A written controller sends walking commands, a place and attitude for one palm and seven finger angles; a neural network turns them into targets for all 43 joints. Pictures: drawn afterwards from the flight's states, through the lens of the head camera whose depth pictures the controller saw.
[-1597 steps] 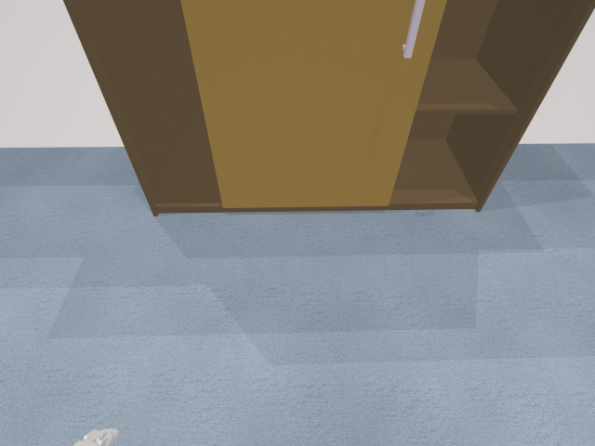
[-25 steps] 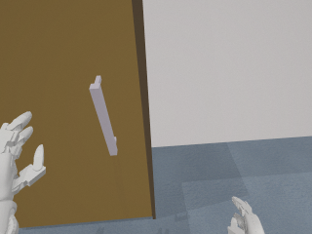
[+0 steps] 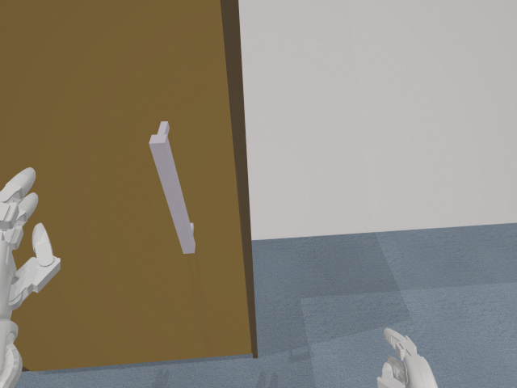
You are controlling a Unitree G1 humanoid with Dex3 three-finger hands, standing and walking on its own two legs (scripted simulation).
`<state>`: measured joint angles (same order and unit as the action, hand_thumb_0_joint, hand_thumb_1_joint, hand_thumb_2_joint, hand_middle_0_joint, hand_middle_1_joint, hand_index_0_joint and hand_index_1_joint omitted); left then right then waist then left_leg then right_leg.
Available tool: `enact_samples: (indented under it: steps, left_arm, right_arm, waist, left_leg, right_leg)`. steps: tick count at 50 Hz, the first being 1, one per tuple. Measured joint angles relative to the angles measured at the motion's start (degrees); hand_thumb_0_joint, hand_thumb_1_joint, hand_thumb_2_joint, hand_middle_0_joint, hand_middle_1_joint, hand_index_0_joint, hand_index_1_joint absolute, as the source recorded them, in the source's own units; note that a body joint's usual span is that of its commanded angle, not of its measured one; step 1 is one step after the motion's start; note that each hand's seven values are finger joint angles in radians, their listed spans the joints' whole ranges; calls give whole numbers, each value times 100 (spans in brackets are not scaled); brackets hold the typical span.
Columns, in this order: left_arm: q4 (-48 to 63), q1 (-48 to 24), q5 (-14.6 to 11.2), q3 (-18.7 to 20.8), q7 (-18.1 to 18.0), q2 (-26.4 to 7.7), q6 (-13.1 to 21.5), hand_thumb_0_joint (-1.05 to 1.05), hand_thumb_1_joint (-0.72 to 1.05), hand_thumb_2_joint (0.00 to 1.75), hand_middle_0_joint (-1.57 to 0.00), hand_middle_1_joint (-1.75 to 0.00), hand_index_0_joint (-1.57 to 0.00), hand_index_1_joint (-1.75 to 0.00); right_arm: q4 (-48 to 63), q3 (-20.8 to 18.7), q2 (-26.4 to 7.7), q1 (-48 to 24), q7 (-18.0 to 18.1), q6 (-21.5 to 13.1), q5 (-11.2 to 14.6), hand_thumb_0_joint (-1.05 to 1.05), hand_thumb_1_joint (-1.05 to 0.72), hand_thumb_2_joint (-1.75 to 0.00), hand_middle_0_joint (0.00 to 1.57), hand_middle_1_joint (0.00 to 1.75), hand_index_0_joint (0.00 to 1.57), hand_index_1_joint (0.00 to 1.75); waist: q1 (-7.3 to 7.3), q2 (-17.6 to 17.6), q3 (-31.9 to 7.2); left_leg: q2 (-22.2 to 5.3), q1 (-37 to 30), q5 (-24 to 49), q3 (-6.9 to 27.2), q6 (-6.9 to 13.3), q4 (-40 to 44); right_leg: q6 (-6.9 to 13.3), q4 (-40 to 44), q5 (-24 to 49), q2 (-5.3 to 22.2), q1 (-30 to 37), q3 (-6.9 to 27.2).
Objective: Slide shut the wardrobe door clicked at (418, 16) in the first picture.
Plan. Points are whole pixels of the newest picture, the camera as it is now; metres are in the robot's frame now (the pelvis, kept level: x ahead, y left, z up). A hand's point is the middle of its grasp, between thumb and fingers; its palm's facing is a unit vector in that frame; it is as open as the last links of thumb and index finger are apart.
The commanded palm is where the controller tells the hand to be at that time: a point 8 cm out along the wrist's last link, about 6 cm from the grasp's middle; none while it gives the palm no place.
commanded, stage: step back with the hand held close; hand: left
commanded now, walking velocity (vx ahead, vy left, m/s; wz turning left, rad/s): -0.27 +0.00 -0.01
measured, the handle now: (178, 194) +0.37 +0.19 +0.12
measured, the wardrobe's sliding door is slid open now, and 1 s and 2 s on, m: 0.00 0.00 0.00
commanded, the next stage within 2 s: stop stepping back and stand still in 1.22 s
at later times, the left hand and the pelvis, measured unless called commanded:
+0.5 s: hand (17, 307) +0.14 +0.29 +0.16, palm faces +0.42 -0.79 -0.44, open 7.4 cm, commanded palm +0.09 +0.32 +0.18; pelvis -0.06 +0.02 -0.01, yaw -1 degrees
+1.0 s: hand out of the picture +0.09 +0.31 +0.16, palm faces +0.43 -0.78 -0.46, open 7.4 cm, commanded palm +0.02 +0.34 +0.18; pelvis -0.12 +0.04 -0.01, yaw +1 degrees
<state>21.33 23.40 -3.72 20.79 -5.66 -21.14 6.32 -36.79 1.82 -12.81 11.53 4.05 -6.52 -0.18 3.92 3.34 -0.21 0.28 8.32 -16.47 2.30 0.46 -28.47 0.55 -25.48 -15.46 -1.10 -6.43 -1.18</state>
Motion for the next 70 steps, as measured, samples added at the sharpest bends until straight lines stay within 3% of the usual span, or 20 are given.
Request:
enact_samples:
  steps: [4, 11, 18, 27, 32, 36, 43, 46, 51, 53, 55, 58, 61, 62, 64, 66, 68, 70]
  left_arm:
    - [-21, -7, 54, 299, -90, -85, 251, 1, 89, 90, -21, -30, -21, -30]
    - [386, 712, 121, 32, -51, -117, 261, 1, 89, 90, -21, -30, -21, -30]
    - [574, 735, 138, 274, -144, -333, 401, 1, 89, 90, -22, -30, -22, -30]
    - [702, 685, 219, 280, -273, -156, 606, 1, 89, 90, -22, -30, -21, -30]
    - [659, 571, 347, 409, -261, -271, 696, 1, 89, 90, -22, -30, -21, -30]
    - [680, 497, 349, 580, -235, -280, 784, 1, 89, 90, -22, -30, -21, -30]
    - [971, 567, 260, 292, -244, -158, 877, 1, 89, 90, -22, -30, -21, -30]
    - [1127, 649, 249, 318, -271, -281, 921, 1, 89, 90, -22, -30, -21, -30]
    - [943, 523, 328, 642, -231, -483, 935, 1, 89, 90, -22, -30, -22, -30]
    - [933, 525, 278, 716, -261, -478, 936, 1, 89, 90, -22, -30, -22, -30]
    - [978, 602, 201, 709, -304, -407, 928, 1, 89, 90, -22, -30, -21, -30]
    - [1021, 653, 124, 544, -298, -292, 868, 1, 89, 90, -21, -30, -21, -30]
    - [1042, 613, 73, 449, -220, -369, 839, 1, 89, 90, -21, -30, -21, -30]
    - [1027, 571, 73, 420, -185, -377, 869, 1, 89, 90, -21, -30, -21, -30]
    - [986, 508, 70, 271, -124, -383, 874, 1, 89, 90, -21, -30, -21, -30]
    - [1051, 575, 83, 202, -86, -465, 848, 1, 89, 90, -22, -30, -21, -30]
    - [1130, 703, 91, 256, -72, -530, 826, 1, 89, 90, -22, -30, -22, -30]
    - [1064, 627, 68, 377, -72, -635, 788, 1, 89, 90, -22, -30, -22, -30]
  right_arm:
    - [105, -26, -63, -112, -73, 230, -30, 2, -90, -90, 20, 30, 20, 30]
    - [346, -162, -90, -51, 10, 521, -13, 2, -90, -90, 20, 30, 20, 30]
    - [389, -139, 7, 61, 70, 504, 2, 2, -90, -90, 20, 30, 20, 30]
    - [321, -102, 30, 124, 23, 300, -14, 2, -90, -90, 20, 30, 20, 30]
    - [345, -87, 110, 196, 56, 166, -38, 2, -90, -90, 20, 30, 20, 30]
    - [326, -76, 150, 144, 13, 70, -56, 2, -90, -90, 20, 30, 20, 30]
    - [215, -136, 80, 46, -77, 92, -67, 2, -90, -90, 20, 30, 20, 30]
    - [195, -171, 37, 28, -43, 149, -71, 2, -90, -90, 20, 30, 20, 30]
    - [122, -247, 201, 48, 19, 33, -172, 2, -90, -90, 20, 30, 20, 30]
    - [59, -230, 282, 88, -40, -43, -178, 2, -90, -90, 20, 30, 20, 30]
    - [0, -181, 347, 102, -92, -103, -183, 2, -90, -90, 20, 30, 20, 30]
    - [-77, -99, 414, 52, -138, -153, -213, 2, -90, -90, 20, 30, 20, 30]
    - [-48, -25, 462, -123, -150, -99, -249, 2, -90, -90, 20, 30, 20, 30]
    - [-48, -9, 440, -226, -146, -64, -248, 2, -90, -90, 20, 30, 20, 30]
    - [-146, -11, 391, -317, -107, 10, -213, 2, -90, -90, 20, 30, 20, 30]
    - [-216, -17, 380, -197, -64, 49, -161, 2, -90, -90, 20, 30, 20, 30]
    - [-158, 2, 311, -20, -6, 100, -129, 2, -90, -90, 20, 30, 20, 30]
    - [-112, -38, 275, 23, 61, 99, -67, 2, -90, -90, 20, 30, 20, 30]
  waist:
    - [-151, -14, 12]
    - [-320, -175, 33]
    - [-291, -344, 77]
    - [-304, -346, -34]
    - [-373, -423, 6]
    - [-311, -430, 60]
    - [-341, -416, 92]
    - [-405, -452, 129]
    - [-452, -351, 146]
    - [-398, -331, 46]
    - [-336, -337, -74]
    - [-272, -353, -208]
    - [-202, -476, -183]
    - [-169, -435, -113]
    - [-199, -302, -17]
    - [-245, -416, -119]
    - [-313, -499, -273]
    - [-437, -626, -244]
  left_leg:
    - [-8, 299, 87, -42, 23, -11]
    - [110, 592, 283, -214, 118, 94]
    - [108, 920, 366, -184, 139, -113]
    - [69, 1348, 431, -114, 187, -419]
    - [146, 1456, 509, -31, 229, -484]
    - [114, 1639, 474, -21, 194, -704]
    - [83, 1909, 205, 40, 85, -950]
    - [95, 1948, 716, 14, 173, -856]
    - [1, 1922, 925, 136, 311, -507]
    - [-76, 1896, 1144, 155, 290, -190]
    - [-149, 1881, 1361, 114, 259, 143]
    - [-211, 1906, 1699, 36, 195, 586]
    - [-191, 2056, 1923, -156, 135, 693]
    - [-251, 2156, 1903, -208, 100, 543]
    - [-269, 2287, 1210, -81, -55, 18]
    - [-103, 2278, 597, -83, -172, -768]
    - [-12, 1923, 803, -135, -185, -750]
    - [136, 1733, 784, -158, 228, -375]
  right_leg:
    - [-33, 67, 155, -6, -282, 41]
    - [-145, -72, 258, 120, -724, 206]
    - [-160, -195, 374, 116, -1000, 171]
    - [-188, -164, 584, 70, -1247, 97]
    - [-200, -602, 370, -7, -1318, 255]
    - [-209, -667, 193, -81, -1340, 350]
    - [-194, -597, 395, -116, -1468, 291]
    - [-247, -687, 399, -86, -1552, 277]
    - [-169, -2405, -583, -457, -1756, 413]
    - [-139, -2602, -919, -499, -1562, 322]
    - [-101, -2264, -1168, -457, -1241, 229]
    - [-11, -1115, -1193, -362, -660, 151]
    - [122, 275, -602, -165, -136, 188]
    - [22, 428, -255, -157, -141, 203]
    - [-127, 256, -150, -239, -196, 217]
    - [-175, 42, -278, -156, -261, 276]
    - [-214, -194, -408, -100, -384, 331]
    - [-220, -559, -529, 8, -589, 336]
